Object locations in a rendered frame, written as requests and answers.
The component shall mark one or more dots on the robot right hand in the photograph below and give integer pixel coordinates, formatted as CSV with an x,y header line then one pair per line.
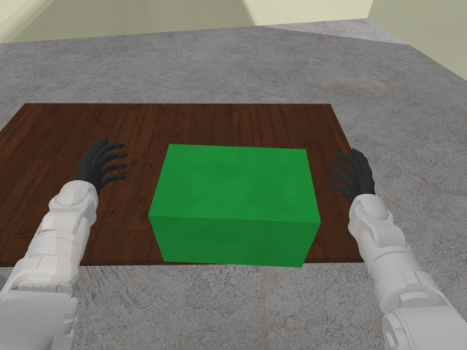
x,y
360,171

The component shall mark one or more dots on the robot left forearm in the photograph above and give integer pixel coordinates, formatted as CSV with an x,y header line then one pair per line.
x,y
54,254

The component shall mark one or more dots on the robot right forearm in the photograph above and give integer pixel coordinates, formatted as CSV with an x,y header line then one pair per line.
x,y
399,280

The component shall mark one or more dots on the table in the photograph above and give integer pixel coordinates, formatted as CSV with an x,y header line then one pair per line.
x,y
43,144

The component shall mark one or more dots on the left robot upper arm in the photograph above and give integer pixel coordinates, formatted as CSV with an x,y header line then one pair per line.
x,y
37,320

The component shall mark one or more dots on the robot left hand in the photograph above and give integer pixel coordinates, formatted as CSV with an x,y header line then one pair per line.
x,y
92,167

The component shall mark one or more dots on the carton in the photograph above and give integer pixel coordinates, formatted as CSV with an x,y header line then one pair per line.
x,y
235,205

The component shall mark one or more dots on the right robot upper arm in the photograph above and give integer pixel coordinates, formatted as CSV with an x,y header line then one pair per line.
x,y
424,328

